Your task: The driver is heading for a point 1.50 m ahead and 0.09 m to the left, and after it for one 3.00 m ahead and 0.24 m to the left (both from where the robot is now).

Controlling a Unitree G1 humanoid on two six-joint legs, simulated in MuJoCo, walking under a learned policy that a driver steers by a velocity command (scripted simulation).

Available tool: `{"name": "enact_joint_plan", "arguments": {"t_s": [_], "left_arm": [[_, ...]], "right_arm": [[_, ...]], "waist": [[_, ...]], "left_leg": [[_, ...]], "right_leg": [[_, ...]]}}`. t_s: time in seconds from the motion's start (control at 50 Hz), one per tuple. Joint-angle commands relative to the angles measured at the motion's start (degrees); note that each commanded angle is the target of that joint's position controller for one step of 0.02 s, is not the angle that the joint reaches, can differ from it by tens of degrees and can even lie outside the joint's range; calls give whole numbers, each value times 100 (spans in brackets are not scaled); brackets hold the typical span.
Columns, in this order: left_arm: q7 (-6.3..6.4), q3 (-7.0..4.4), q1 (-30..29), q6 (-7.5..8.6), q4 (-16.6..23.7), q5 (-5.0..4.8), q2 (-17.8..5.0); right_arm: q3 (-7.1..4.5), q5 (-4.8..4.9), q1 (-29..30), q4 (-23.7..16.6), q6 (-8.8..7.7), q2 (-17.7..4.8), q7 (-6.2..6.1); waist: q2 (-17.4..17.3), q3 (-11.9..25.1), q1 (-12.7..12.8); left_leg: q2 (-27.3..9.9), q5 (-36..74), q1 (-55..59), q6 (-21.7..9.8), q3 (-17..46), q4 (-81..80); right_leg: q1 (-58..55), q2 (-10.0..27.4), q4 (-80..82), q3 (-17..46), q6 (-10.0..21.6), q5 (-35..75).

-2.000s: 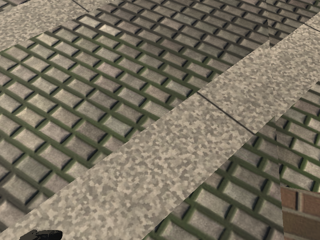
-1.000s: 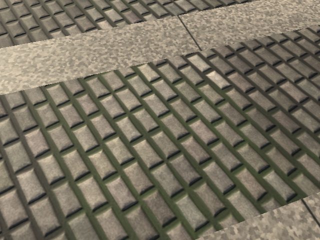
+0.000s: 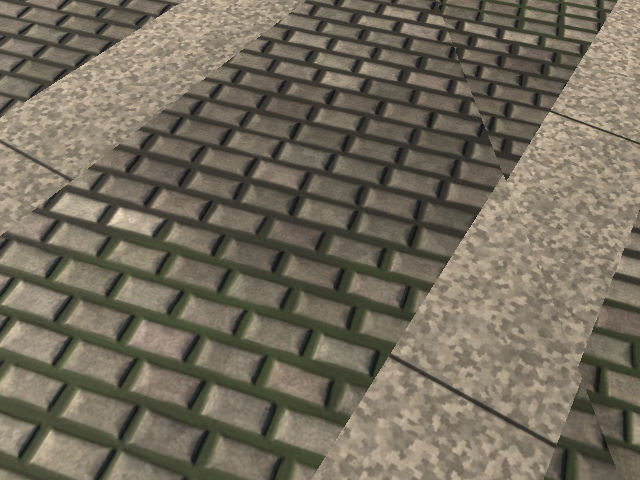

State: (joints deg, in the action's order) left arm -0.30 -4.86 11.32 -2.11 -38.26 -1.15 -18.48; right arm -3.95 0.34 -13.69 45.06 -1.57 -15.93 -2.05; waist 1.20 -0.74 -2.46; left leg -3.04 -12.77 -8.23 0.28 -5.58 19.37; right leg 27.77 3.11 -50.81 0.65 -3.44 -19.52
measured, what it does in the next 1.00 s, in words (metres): walks ahead: right foot, then left foot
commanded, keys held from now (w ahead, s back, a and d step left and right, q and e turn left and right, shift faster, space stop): w+e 0.16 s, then w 0.20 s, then s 0.40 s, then w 0.24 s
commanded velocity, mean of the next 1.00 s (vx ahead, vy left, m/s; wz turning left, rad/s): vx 0.21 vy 0.00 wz -0.23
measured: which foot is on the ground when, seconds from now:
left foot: down 0.00-0.16, up 0.18-0.56, down 0.58-0.94, up 0.96-1.00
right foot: up 0.00-0.14, down 0.16-0.58, up 0.60-0.92, down 0.94-1.00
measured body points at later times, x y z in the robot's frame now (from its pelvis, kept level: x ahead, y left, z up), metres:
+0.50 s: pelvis +0.18 -0.09 -0.01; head +0.22 -0.11 +0.44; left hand +0.27 +0.18 -0.11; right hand +0.34 -0.37 -0.11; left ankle +0.41 +0.01 -0.70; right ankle +0.05 -0.15 -0.75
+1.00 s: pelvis +0.28 -0.12 -0.01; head +0.27 -0.15 +0.44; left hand +0.34 +0.15 -0.13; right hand +0.38 -0.41 -0.13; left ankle +0.39 -0.02 -0.71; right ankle +0.24 -0.22 -0.75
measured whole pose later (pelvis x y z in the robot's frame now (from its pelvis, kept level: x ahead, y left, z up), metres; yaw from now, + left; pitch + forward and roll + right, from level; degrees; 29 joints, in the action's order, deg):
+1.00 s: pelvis +0.28 -0.12 -0.01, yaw -13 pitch +0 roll +2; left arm 2.1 -2.7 22.9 -0.7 -49.0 1.4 -14.8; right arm -3.5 2.0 -6.1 48.7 0.6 -15.9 -0.6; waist -1.4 0.7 2.7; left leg 1.7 -18.3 -29.0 -1.2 0.2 44.0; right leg 13.7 0.9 -32.6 0.3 1.9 -19.4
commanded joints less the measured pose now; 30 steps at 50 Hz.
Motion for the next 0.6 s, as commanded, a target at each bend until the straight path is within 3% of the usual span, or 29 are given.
{"name": "enact_joint_plan", "arguments": {"t_s": [0.02, 0.08, 0.12, 0.14, 0.16, 0.18, 0.2, 0.22, 0.24, 0.26, 0.32, 0.4, 0.44, 0.5, 0.54, 0.56, 0.58, 0.6], "left_arm": [[-89, -10, -665, 179, 668, -1, -304], [-138, -24, -474, 170, 644, -18, -358], [-140, -72, 89, 156, 424, -12, -378], [-99, -206, 684, 144, 226, -42, -602], [-27, -400, 1612, 148, 28, -92, -1079], [-36, -468, 1724, 279, 215, -42, -1815], [-100, -288, 1575, 450, 253, -15, -1193], [-111, -160, 1322, 549, 261, 39, -874], [-108, -83, 1025, 585, 310, 58, -638], [-91, -35, 735, 572, 350, 66, -549], [5, -28, 574, 615, 377, 123, -639], [134, -24, 686, 601, 148, 106, -649], [212, -35, 1034, 568, -58, 108, -680], [236, -61, 1136, 535, -248, 78, -730], [240, -78, 925, 507, -256, 94, -728], [241, -65, 758, 478, -222, 87, -677], [211, -23, 797, 467, -197, 113, -567], [164, 81, 1335, 484, -113, 260, -254]], "right_arm": [[-347, 53, 147, -327, -141, -1256, 74], [-379, 145, 152, -271, -161, -1329, 216], [-356, 209, 297, -246, -127, -1259, 263], [-277, 147, 229, -227, -136, -1047, 273], [-134, -18, 354, -335, -159, -649, 286], [-13, -130, 677, -879, -294, -329, 266], [-117, 107, 878, -839, -434, -860, 306], [-158, 232, 812, -811, -513, -1016, 369], [-159, 156, 641, -639, -536, -1013, 383], [-166, 15, 617, -559, -539, -1001, 387], [-120, -49, 532, -448, -439, -795, 438], [32, -65, 1110, -580, -417, -424, 438], [99, -83, 1508, -682, -483, -284, 522], [48, -62, 1451, -671, -539, -443, 617], [-51, -107, 889, -494, -559, -688, 594], [-102, -147, 343, -302, -580, -782, 560], [-138, -203, -17, -208, -608, -940, 503], [-159, -360, -239, -252, -588, -1298, 435]], "waist": [[-987, -89, -150], [-919, -127, -13], [-681, -27, 352], [-408, 225, 612], [640, 494, 1010], [1971, 661, 872], [1004, 566, 1008], [1002, 177, 787], [651, -1, 608], [486, -126, 465], [390, -65, 279], [277, -244, 373], [336, -211, 579], [473, -92, 518], [638, 176, 214], [617, 436, -68], [303, 791, -245], [-664, 1672, -25]], "left_leg": [[-1395, -961, 253, -1029, 978, -1087], [-1474, -904, 29, -984, 715, -891], [-1362, -865, -433, -800, 329, -257], [-1134, -373, -883, -617, -36, 645], [-636, -519, -1894, -202, -568, 2773], [389, -2180, -4142, 134, -58, 4634], [75, -1906, -4653, 5, 798, 5305], [-160, -1336, -4703, -168, 845, 5221], [-369, -798, -4441, -197, 826, 4941], [-459, -412, -4136, -159, 841, 4483], [-391, 474, -3525, 62, 667, 3881], [-33, 1594, -2861, 175, 419, 2107], [228, 2281, -2261, 112, 247, 1437], [353, 2393, -1909, -74, 414, 920], [438, 2027, -1510, -251, 503, 845], [529, 2219, -974, -334, 408, 617], [298, 3719, -124, -478, 496, 331], [-1005, 6664, 1857, -1169, 1644, 1215]], "right_leg": [[263, 110, 733, -239, 192, 16], [-392, 45, 1334, -441, 424, 77], [-1401, -215, 1977, -753, 626, 409], [-2356, -435, 2098, -766, 792, 309], [-3470, 268, 2642, 567, 1186, -69], [-4261, 1646, 3682, 4042, 2295, -1332], [-4081, 1887, 4051, 4178, 2463, -1705], [-3725, 1742, 3989, 3534, 2255, -1300], [-3359, 1457, 3888, 2834, 2018, -681], [-2987, 1212, 3897, 2306, 1843, 90], [-2540, 916, 4067, 1392, 1717, 2118], [-2138, 452, 3954, 396, 1347, 3841], [-1970, 369, 3826, 216, 1138, 4196], [-2305, 518, 3527, 411, 1042, 4050], [-2676, 588, 2934, 591, 999, 4590], [-2778, 448, 2325, 543, 895, 4978], [-2607, 93, 1414, 387, 654, 4586], [-1204, -294, -234, 467, 335, 2089]]}}
Keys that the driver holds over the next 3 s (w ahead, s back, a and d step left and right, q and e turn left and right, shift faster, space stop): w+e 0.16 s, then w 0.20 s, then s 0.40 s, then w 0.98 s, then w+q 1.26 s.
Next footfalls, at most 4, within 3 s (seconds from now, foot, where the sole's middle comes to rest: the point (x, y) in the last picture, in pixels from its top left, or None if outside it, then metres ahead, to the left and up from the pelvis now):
0.16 right None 0.09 -0.16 -0.78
0.58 left None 0.45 -0.04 -0.78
0.94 right None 0.28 -0.23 -0.78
1.40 left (318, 448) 0.56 -0.01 -0.78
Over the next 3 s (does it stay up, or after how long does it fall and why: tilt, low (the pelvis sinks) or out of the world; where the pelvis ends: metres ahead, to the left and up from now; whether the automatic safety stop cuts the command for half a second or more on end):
stays up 1.31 -0.08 -0.02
